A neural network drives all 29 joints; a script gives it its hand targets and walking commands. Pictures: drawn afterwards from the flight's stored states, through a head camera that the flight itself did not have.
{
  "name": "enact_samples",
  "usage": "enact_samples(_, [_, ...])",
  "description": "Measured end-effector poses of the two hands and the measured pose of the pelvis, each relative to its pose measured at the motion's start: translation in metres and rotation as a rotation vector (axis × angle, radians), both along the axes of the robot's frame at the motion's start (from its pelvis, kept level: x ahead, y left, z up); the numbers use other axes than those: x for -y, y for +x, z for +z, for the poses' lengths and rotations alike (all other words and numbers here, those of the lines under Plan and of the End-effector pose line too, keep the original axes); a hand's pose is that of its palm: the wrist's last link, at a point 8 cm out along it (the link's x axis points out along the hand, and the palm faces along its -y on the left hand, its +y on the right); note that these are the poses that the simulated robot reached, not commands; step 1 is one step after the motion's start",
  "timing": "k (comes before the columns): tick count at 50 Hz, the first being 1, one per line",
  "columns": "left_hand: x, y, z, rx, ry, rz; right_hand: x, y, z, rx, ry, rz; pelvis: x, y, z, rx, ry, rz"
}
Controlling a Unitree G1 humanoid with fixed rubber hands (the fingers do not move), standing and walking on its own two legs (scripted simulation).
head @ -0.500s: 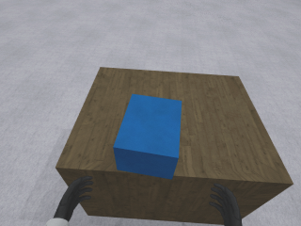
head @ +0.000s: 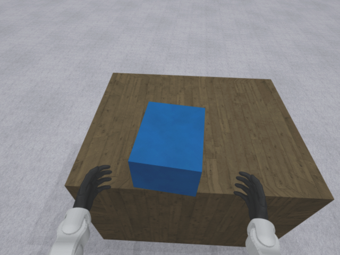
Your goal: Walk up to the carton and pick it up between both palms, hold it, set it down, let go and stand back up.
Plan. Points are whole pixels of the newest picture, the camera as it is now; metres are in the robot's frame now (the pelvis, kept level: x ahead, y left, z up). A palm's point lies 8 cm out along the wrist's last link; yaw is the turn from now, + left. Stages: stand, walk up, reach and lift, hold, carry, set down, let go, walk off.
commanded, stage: reach and lift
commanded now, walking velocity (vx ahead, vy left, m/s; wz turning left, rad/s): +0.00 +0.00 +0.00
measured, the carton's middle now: (170, 146) +0.48 +0.03 -0.08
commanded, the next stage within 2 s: none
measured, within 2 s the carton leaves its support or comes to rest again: neither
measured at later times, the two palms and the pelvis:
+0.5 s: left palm (95, 164) +0.33 +0.22 +0.02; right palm (247, 175) +0.32 -0.17 +0.01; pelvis +0.01 -0.01 +0.00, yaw +2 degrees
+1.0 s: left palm (103, 131) +0.40 +0.21 +0.06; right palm (246, 142) +0.39 -0.17 +0.06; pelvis +0.00 +0.00 -0.01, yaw +1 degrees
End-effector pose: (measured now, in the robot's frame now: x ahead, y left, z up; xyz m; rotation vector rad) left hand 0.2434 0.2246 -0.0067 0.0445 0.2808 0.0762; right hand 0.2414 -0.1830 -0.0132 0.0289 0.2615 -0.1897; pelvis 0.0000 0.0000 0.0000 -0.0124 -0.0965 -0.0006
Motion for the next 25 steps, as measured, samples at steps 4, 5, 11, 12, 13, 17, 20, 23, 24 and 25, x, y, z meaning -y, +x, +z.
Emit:
enact_samples(4, [0.002,0.017,0.006,0.003,0.001,-0.004,-0.002,0.019,0.007,0.012,0.001,0.009,0.003,0.002,0.001,-0.006,-0.001,0.005])
enact_samples(5, [0.002,0.020,0.007,0.001,-0.001,-0.003,-0.002,0.023,0.009,0.012,0.000,0.012,0.004,0.003,0.001,-0.008,-0.001,0.006])
enact_samples(11, [0.005,0.040,0.012,0.000,-0.006,0.000,-0.007,0.043,0.013,0.007,0.003,0.014,0.008,0.005,0.002,-0.019,-0.005,0.016])
enact_samples(12, [0.005,0.043,0.013,0.002,-0.006,-0.001,-0.007,0.046,0.014,0.007,0.005,0.013,0.009,0.006,0.002,-0.023,-0.006,0.018])
enact_samples(13, [0.006,0.045,0.014,0.004,-0.008,-0.002,-0.008,0.048,0.015,0.009,0.007,0.011,0.009,0.007,0.002,-0.026,-0.007,0.019])
enact_samples(17, [0.008,0.056,0.017,0.005,-0.013,-0.007,-0.010,0.056,0.018,0.010,-0.003,0.011,0.010,0.009,0.003,-0.038,-0.009,0.024])
enact_samples(20, [0.007,0.065,0.018,-0.003,-0.016,-0.006,-0.010,0.063,0.020,0.007,-0.014,0.008,0.010,0.009,0.003,-0.049,-0.012,0.027])
enact_samples(23, [0.006,0.075,0.021,-0.006,-0.027,0.003,-0.011,0.071,0.023,0.008,-0.017,0.007,0.010,0.009,0.003,-0.066,-0.014,0.028])
enact_samples(24, [0.005,0.079,0.023,-0.004,-0.028,0.005,-0.012,0.074,0.025,0.011,-0.016,0.008,0.009,0.008,0.003,-0.073,-0.015,0.028])
enact_samples(25, [0.005,0.083,0.025,0.001,-0.027,0.007,-0.013,0.078,0.027,0.017,-0.016,0.008,0.009,0.008,0.003,-0.079,-0.016,0.028])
